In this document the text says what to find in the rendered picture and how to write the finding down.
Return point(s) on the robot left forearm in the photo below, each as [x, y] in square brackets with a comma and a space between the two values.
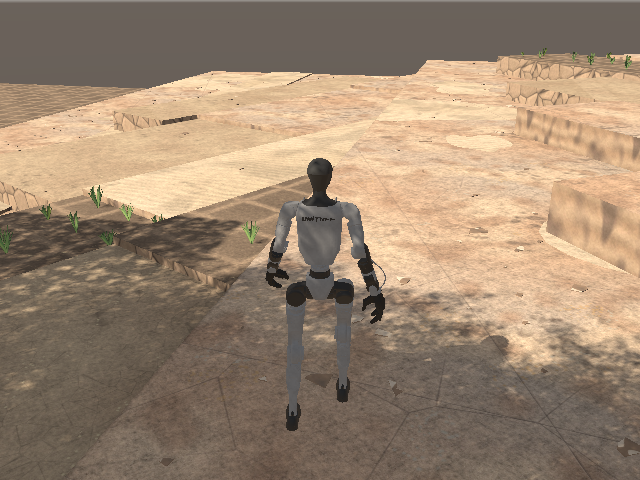
[274, 259]

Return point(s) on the left robot upper arm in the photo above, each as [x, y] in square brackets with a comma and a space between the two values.
[287, 212]

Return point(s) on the robot left hand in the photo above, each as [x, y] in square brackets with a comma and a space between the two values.
[280, 274]

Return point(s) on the left robot thigh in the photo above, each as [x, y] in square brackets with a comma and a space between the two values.
[295, 311]

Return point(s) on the right robot thigh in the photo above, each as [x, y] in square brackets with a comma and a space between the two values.
[344, 296]

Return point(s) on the robot right forearm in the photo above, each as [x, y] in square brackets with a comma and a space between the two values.
[368, 273]

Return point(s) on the right robot upper arm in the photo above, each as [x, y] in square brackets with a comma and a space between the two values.
[352, 213]

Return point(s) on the robot thigh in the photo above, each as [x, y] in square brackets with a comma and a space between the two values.
[295, 311]
[344, 296]

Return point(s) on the robot right hand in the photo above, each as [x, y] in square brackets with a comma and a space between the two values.
[379, 301]

